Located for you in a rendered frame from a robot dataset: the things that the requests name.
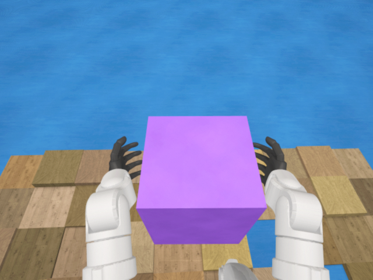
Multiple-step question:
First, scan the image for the robot right forearm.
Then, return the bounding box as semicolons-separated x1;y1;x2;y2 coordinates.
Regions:
265;169;330;280

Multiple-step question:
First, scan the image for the robot right thigh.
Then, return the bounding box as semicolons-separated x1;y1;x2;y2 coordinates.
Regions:
219;262;258;280

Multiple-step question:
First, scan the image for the robot right shin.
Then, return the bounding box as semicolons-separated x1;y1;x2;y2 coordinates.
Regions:
226;259;238;264

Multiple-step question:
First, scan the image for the robot left hand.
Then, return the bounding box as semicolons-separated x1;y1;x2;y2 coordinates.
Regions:
109;136;142;180

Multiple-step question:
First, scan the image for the robot right hand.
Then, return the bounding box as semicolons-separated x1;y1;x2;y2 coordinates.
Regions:
253;136;287;186

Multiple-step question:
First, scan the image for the carton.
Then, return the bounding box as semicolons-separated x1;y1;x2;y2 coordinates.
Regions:
136;116;267;244

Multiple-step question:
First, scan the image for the robot left forearm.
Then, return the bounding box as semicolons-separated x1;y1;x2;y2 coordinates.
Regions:
82;169;137;280

